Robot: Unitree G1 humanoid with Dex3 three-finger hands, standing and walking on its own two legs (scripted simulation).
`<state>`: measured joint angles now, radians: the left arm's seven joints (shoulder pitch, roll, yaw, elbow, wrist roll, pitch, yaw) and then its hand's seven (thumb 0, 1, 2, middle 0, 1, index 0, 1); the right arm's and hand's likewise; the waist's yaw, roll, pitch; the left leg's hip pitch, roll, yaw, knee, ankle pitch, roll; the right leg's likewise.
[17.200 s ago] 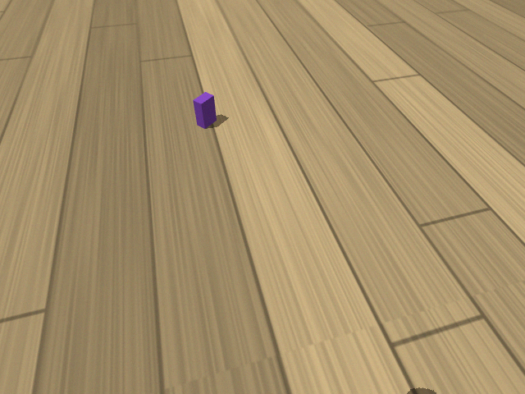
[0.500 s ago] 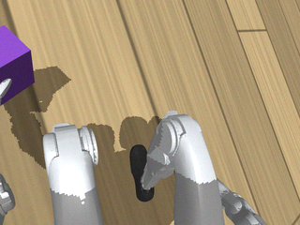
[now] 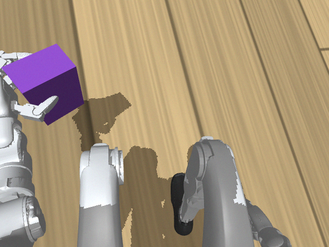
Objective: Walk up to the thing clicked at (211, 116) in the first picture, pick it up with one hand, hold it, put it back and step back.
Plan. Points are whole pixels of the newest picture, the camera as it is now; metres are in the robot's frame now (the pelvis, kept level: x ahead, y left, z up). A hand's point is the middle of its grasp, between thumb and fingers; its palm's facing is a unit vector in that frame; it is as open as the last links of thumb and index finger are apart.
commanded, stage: settle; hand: left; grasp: from the side
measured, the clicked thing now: (51, 89) +0.46 +0.26 -0.10
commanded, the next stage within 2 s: lift in 0.74 s
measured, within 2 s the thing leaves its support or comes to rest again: neither
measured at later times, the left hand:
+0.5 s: hand (37, 75) +0.45 +0.27 -0.01, palm faces +0.27 -0.96 -0.05, open 10.9 cm
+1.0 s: hand (37, 69) +0.45 +0.26 +0.01, palm faces +0.30 -0.95 -0.03, open 10.9 cm
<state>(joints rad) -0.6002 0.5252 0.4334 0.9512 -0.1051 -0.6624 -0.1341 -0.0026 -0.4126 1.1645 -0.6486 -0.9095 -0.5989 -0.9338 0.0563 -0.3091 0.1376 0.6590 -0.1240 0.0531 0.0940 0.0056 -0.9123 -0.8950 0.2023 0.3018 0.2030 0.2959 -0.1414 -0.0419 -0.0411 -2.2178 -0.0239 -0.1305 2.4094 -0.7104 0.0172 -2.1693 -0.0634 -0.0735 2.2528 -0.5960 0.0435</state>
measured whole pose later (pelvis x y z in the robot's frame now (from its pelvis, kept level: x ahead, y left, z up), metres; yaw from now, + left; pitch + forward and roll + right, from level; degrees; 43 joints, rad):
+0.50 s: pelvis +0.01 -0.01 +0.03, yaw +2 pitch +33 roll -6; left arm -0.63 0.44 0.46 0.93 -0.09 -0.61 -0.14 0.00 -0.44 1.20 -0.66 -0.92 -0.61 -0.94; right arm 0.09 -0.29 0.06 0.68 -0.10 0.03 0.06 0.01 -0.92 -0.90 0.20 0.30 0.20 0.30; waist -0.14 -0.01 -0.10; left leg -2.15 -0.02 -0.09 2.30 -0.72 0.00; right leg -2.14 -0.07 -0.04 2.19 -0.61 0.03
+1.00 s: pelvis +0.01 -0.01 +0.04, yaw +3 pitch +33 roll -5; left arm -0.65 0.41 0.45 0.96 -0.09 -0.62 -0.11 -0.01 -0.47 1.23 -0.66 -0.95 -0.62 -0.95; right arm 0.11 -0.28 0.05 0.70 -0.09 0.01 0.06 0.01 -0.94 -0.90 0.20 0.30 0.20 0.30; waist -0.13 -0.01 -0.13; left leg -2.11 -0.02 -0.08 2.24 -0.71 0.00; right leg -2.11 -0.07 -0.03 2.15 -0.61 0.02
